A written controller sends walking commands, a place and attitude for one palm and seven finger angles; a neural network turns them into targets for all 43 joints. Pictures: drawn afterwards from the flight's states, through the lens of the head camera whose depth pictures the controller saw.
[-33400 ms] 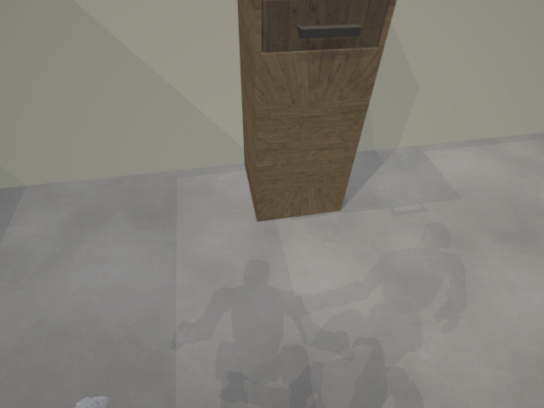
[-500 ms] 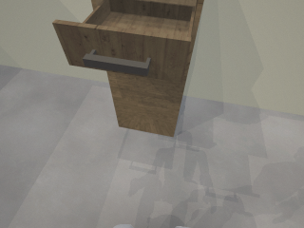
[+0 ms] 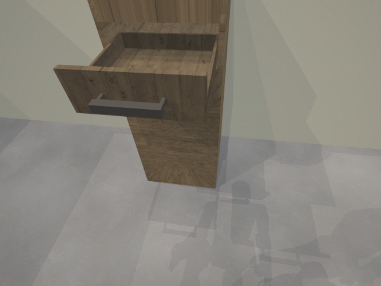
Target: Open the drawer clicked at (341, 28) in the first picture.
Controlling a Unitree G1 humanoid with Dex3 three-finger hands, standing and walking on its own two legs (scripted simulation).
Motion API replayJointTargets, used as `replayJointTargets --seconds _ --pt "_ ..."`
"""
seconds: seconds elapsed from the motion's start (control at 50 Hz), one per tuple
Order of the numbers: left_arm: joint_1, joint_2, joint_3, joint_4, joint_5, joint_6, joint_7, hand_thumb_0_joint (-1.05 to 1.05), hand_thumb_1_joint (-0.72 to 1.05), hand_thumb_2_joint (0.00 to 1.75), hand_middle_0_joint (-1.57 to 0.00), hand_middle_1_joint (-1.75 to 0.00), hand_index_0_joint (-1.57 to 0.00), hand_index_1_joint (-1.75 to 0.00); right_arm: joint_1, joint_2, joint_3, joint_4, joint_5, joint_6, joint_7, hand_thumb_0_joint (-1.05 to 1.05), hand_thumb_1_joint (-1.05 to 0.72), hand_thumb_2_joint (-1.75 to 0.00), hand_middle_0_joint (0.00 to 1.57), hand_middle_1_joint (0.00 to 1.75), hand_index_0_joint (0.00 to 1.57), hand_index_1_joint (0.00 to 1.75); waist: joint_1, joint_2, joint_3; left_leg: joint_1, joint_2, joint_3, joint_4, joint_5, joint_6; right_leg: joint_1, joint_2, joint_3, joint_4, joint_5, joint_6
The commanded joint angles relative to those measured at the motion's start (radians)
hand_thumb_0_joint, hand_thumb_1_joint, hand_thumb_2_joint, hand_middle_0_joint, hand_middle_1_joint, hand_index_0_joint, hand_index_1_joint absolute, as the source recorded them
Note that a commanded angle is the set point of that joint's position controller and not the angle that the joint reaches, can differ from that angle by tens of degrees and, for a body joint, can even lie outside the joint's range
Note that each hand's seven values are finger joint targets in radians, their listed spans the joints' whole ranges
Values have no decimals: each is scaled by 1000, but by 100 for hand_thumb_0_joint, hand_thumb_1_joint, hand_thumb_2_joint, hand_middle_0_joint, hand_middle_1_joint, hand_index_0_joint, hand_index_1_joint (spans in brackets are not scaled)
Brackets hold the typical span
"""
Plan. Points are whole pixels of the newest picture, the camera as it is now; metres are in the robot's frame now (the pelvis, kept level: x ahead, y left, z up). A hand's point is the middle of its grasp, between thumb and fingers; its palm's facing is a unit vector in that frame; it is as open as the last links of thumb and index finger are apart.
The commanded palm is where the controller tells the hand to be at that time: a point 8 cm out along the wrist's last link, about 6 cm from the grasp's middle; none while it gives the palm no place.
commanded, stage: let the arm hang, fingers relaxed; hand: left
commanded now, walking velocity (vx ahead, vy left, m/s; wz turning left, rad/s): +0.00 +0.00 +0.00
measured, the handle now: (129, 103) +0.51 +0.18 +0.12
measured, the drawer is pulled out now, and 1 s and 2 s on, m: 0.29 0.29 0.29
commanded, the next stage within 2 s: look to check the result in 0.20 s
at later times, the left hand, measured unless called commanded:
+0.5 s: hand out of the picture +0.01 +0.17 -0.17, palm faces +0.04 -0.98 -0.22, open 7.3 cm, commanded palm none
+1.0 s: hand out of the picture +0.03 +0.19 -0.17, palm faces +0.02 -0.98 -0.22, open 7.3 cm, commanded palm none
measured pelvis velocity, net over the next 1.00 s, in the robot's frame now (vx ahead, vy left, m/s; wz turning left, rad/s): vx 0.01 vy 0.01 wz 0.00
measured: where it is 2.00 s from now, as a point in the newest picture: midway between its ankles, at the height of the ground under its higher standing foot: outside the picture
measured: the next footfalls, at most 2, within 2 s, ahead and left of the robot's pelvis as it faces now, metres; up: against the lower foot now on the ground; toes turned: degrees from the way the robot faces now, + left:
none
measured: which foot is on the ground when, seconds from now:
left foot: down 0.00-1.00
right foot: down 0.00-1.00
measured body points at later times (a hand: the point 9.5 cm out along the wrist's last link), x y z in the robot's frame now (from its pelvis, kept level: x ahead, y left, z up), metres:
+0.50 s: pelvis +0.00 +0.00 +0.00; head +0.02 -0.02 +0.45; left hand +0.01 +0.22 -0.15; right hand -0.05 -0.21 -0.17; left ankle -0.02 +0.12 -0.74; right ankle +0.03 -0.06 -0.74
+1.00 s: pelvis +0.01 +0.01 +0.00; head +0.04 +0.00 +0.45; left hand +0.03 +0.24 -0.16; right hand -0.01 -0.20 -0.17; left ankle -0.02 +0.12 -0.74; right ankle +0.03 -0.06 -0.74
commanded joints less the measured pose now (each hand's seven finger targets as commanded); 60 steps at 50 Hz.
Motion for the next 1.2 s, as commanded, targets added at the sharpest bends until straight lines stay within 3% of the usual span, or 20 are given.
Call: replayJointTargets --seconds 0.0,0.1,0.3,0.4,0.6,0.68,0.84,0.9,0.98,1.18 --pt "54 129 26 -15 -6 -12 8 0 90 90 -20 -30 -20 -30 117 -61 -9 6 -1 -9 -7 0 -90 -90 20 30 20 30 7 -56 62 -91 68 -56 -56 46 38 56 -171 185 -124 23 58" --pt "49 133 29 -10 -9 -12 10 0 90 90 -20 -30 -20 -30 129 -56 -11 12 1 -7 -13 0 -90 -90 20 30 20 30 8 -54 44 -90 67 -49 -50 47 30 98 -177 180 -124 99 71" --pt "38 122 28 2 -8 -5 7 0 90 90 -20 -30 -20 -30 154 -56 -11 20 -2 0 -13 0 -90 -90 20 30 20 30 3 -38 81 -73 75 -56 -59 9 33 34 -163 187 -167 -96 52" --pt "44 115 26 6 -8 -6 7 0 90 90 -20 -30 -20 -30 160 -56 -11 22 -2 -1 -13 0 -90 -90 20 30 20 30 1 -56 74 -74 76 -59 -62 7 35 34 -160 188 -166 -114 48" --pt "59 99 20 15 -6 -7 5 0 90 90 -20 -30 -20 -30 142 -52 -10 19 0 -8 -14 0 -90 -90 20 30 20 30 5 -31 84 -73 88 -77 -81 25 41 22 -152 169 -126 -58 32" --pt "63 101 18 14 -6 -9 5 0 90 90 -20 -30 -20 -30 134 -54 -12 15 2 -9 -14 0 -90 -90 20 30 20 30 6 -55 84 -70 89 -78 -81 27 42 18 -150 165 -118 -48 33" --pt "62 102 18 9 -5 -13 4 0 90 90 -20 -30 -20 -30 107 -64 -13 12 3 -17 -17 0 -90 -90 20 30 20 30 5 -36 37 -39 98 -82 -74 116 43 53 -158 147 -69 117 29" --pt "55 106 16 8 -5 -11 3 0 90 90 -20 -30 -20 -30 94 -67 -13 13 4 -16 -17 0 -90 -90 20 30 20 30 5 -28 59 -43 99 -86 -80 108 41 41 -157 144 -68 106 29" --pt "50 116 18 4 -4 -14 3 0 90 90 -20 -30 -20 -30 81 -81 -16 9 5 -18 -17 0 -90 -90 20 30 20 30 7 -49 42 -27 99 -84 -80 123 43 51 -157 145 -68 129 29" --pt "25 138 20 -5 -4 -15 0 0 90 90 -20 -30 -20 -30 43 -107 -18 6 4 -20 -17 0 -90 -90 20 30 20 30 9 -32 43 -13 105 -89 -91 137 43 52 -155 145 -66 137 26"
